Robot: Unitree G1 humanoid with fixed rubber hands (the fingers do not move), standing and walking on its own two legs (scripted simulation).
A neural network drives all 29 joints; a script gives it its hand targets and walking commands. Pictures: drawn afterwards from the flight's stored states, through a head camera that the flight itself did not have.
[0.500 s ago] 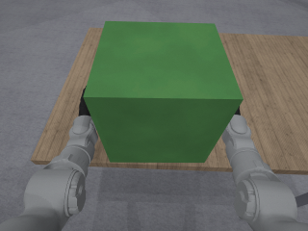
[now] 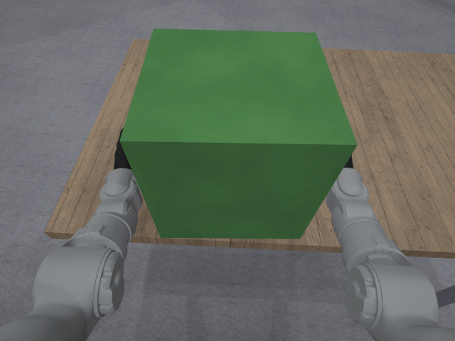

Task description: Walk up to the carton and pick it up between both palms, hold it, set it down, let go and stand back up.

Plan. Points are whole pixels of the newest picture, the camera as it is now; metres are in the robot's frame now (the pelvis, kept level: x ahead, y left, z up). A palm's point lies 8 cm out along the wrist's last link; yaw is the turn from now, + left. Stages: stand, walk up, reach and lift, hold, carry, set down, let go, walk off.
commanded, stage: reach and lift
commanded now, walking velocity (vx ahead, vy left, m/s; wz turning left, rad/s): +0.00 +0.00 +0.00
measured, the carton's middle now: (232, 142) +0.48 -0.02 +0.07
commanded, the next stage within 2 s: none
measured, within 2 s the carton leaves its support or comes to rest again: leaves its support in 0.64 s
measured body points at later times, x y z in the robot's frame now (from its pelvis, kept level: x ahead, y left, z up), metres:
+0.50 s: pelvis -0.02 +0.00 +0.00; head +0.04 +0.00 +0.44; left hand +0.42 +0.18 +0.07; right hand +0.42 -0.20 +0.08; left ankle -0.03 +0.12 -0.74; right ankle +0.02 -0.13 -0.74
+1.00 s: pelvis -0.02 -0.01 +0.00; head -0.02 -0.02 +0.45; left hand +0.42 +0.17 +0.15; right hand +0.41 -0.21 +0.14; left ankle -0.03 +0.12 -0.74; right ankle +0.02 -0.13 -0.74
